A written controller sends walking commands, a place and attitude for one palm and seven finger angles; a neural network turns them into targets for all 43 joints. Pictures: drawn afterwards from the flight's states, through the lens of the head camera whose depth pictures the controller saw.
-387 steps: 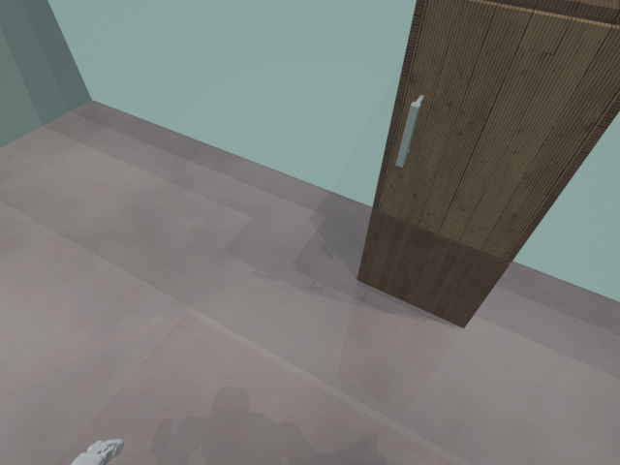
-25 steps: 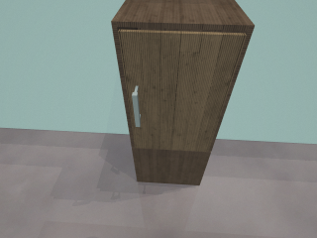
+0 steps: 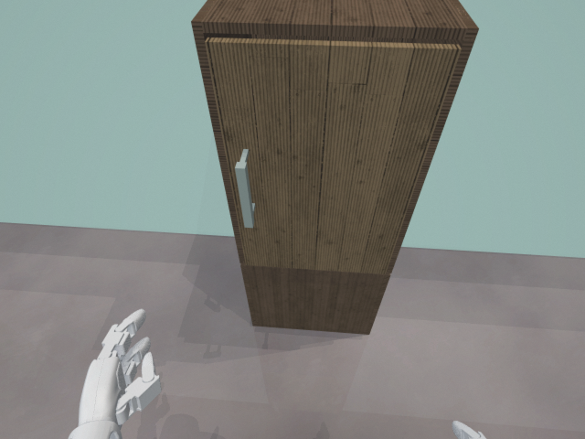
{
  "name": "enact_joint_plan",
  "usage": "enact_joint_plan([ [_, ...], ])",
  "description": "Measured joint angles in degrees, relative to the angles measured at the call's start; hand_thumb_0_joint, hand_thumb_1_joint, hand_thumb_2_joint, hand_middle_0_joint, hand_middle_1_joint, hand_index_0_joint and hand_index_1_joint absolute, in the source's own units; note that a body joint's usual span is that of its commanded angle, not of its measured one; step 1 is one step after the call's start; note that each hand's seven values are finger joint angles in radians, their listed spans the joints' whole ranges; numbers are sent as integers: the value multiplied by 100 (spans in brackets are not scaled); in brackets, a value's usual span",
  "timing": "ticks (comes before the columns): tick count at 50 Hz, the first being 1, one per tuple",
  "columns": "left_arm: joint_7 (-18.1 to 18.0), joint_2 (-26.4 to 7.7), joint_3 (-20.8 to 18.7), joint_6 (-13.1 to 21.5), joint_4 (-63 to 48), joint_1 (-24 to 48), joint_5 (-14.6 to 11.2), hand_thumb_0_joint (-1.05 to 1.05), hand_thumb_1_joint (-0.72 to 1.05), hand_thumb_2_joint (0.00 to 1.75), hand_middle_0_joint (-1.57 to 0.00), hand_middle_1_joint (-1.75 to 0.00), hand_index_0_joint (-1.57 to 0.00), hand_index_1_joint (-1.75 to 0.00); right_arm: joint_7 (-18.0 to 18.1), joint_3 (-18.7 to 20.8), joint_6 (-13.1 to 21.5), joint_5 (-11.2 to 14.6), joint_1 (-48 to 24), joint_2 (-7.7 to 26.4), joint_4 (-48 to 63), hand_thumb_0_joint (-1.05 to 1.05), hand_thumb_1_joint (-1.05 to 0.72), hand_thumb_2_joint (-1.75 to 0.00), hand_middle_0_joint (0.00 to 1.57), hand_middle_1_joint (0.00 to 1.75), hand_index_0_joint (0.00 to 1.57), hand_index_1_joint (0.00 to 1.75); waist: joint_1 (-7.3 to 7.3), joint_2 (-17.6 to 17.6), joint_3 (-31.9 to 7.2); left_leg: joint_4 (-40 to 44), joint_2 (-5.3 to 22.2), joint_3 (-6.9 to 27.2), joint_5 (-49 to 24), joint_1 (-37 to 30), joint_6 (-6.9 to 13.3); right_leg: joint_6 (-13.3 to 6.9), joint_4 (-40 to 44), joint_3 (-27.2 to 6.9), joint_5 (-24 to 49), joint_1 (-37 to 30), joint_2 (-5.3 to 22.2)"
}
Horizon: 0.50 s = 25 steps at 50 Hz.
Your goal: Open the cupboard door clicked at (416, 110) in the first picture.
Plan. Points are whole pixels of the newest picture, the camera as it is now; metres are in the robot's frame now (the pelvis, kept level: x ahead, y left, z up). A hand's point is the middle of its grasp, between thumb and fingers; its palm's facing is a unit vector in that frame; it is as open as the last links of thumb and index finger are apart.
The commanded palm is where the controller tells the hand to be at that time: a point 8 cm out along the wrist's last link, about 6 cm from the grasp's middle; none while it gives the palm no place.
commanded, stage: raise the hand with hooked fingers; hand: left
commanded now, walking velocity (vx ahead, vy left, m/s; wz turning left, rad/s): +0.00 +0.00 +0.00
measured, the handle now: (247, 190) +0.58 +0.11 -0.02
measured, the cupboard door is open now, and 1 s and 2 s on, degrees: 0 0 0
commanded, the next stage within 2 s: move the hooked fingers beside the handle in 1.90 s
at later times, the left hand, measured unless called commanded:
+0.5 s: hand (168, 394) +0.20 +0.18 -0.04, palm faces -0.13 -0.99 -0.06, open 10.3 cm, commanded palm +0.17 +0.25 -0.03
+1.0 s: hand (116, 370) +0.22 +0.25 -0.02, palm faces -0.03 -1.00 -0.06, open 13.1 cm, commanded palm +0.21 +0.30 -0.02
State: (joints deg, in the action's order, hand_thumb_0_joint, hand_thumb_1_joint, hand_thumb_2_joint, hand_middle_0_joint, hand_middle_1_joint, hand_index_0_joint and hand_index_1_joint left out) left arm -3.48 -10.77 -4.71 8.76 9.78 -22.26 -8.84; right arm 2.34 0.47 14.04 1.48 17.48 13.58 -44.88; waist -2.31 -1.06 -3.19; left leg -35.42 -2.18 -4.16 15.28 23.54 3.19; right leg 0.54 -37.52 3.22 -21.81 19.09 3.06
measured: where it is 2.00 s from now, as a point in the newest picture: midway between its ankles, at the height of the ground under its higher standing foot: outside the picture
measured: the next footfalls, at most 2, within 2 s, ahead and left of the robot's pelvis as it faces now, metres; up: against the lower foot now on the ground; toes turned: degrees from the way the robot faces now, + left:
none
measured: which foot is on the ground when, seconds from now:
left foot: down 0.00-1.00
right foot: down 0.00-1.00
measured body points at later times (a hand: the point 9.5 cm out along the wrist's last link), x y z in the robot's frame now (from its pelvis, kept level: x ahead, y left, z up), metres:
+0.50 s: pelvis -0.03 -0.05 -0.09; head +0.05 -0.04 +0.35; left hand +0.20 +0.23 -0.04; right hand +0.18 -0.27 -0.18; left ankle +0.03 +0.08 -0.72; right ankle -0.02 -0.12 -0.72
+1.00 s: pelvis -0.03 +0.01 -0.07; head +0.03 +0.04 +0.38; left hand +0.22 +0.30 -0.01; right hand +0.13 -0.25 -0.13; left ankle +0.03 +0.08 -0.72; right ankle -0.02 -0.12 -0.72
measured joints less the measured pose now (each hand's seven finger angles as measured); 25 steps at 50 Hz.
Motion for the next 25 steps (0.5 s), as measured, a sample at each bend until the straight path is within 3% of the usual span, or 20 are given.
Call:
enact_joint_plan([
  [2,452,20,-203,717,50,239,-153,1,83,85,-20,-37,-20,-36,-64,72,7,-65,-271,63,263,2,-91,-90,21,30,20,30,-9,-39,-232,-505,99,-11,189,585,-44,-30,-477,-17,-139,588,-68],
  [5,1440,-51,-433,1752,255,369,-408,0,76,83,-20,-41,-21,-40,-187,209,14,-94,-601,21,678,1,-91,-90,21,30,20,30,65,206,-435,-1331,244,-45,507,1451,-123,-154,-1361,-62,-495,1497,-164],
  [8,2395,-130,-634,2266,550,220,-563,0,69,80,-21,-45,-21,-44,-267,314,28,-59,-818,88,1106,1,-91,-90,21,30,20,30,138,388,-487,-2137,362,84,757,2194,-245,-279,-2135,29,-830,2196,-264],
  [11,2791,-231,-853,2196,544,-143,-712,0,62,77,-22,-49,-22,-48,-226,408,-1,-42,-932,179,1421,1,-91,-90,21,30,20,30,254,453,-494,-2799,450,238,1101,2742,-343,-381,-2696,168,-1098,2657,-337],
  [15,2716,-299,-1188,2249,-100,-585,-994,1,52,73,-23,-55,-23,-54,-66,413,-17,-58,-987,190,1468,1,-91,-90,20,30,20,30,440,345,-491,-3341,529,493,1331,3133,-422,-470,-3067,405,-1316,2895,-427],
  [18,2747,-375,-1329,2511,-482,-401,-1162,1,45,70,-23,-59,-23,-59,35,285,11,-59,-1012,143,1276,1,-91,-90,20,30,20,30,534,177,-516,-3579,546,665,1396,3355,-443,-495,-3200,566,-1380,3013,-462],
  [20,2952,-457,-1337,2526,-477,-24,-1269,1,40,68,-23,-62,-23,-62,85,145,20,-31,-1033,100,1148,1,-91,-90,20,30,20,30,549,50,-510,-3680,554,727,1399,3489,-438,-496,-3262,622,-1381,3112,-476],
  [22,3235,-584,-1309,2275,-282,407,-1297,1,35,67,-23,-65,-24,-65,111,13,-9,16,-1026,23,1057,1,-91,-90,20,30,20,30,510,-39,-494,-3700,560,719,1367,3579,-431,-485,-3292,615,-1350,3213,-476],
  [25,3596,-795,-1275,1487,117,853,-1297,1,29,64,-24,-70,-24,-69,120,-130,-140,85,-902,-104,1047,2,-91,-90,21,30,20,30,364,-115,-436,-3559,566,614,1275,3543,-410,-436,-3209,513,-1247,3245,-467],
])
